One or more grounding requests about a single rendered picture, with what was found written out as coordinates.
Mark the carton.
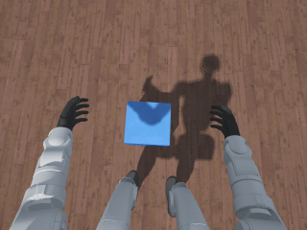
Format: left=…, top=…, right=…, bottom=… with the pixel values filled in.
left=124, top=101, right=171, bottom=148

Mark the right robot thigh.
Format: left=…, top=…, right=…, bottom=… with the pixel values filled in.
left=169, top=187, right=210, bottom=230

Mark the robot left hand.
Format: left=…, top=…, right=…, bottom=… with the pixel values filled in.
left=57, top=96, right=89, bottom=131

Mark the robot right hand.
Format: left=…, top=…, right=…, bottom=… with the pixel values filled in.
left=209, top=103, right=241, bottom=138

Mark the right robot forearm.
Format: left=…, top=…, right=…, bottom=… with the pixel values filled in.
left=223, top=135, right=287, bottom=230

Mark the right robot foot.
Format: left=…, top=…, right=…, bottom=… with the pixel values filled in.
left=165, top=177, right=178, bottom=218

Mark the right robot upper arm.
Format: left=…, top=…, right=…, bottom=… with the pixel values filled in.
left=235, top=218, right=286, bottom=230

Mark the left robot forearm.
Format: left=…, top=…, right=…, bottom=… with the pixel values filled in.
left=10, top=126, right=73, bottom=230

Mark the left robot upper arm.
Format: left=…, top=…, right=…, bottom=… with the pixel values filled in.
left=12, top=208, right=67, bottom=230

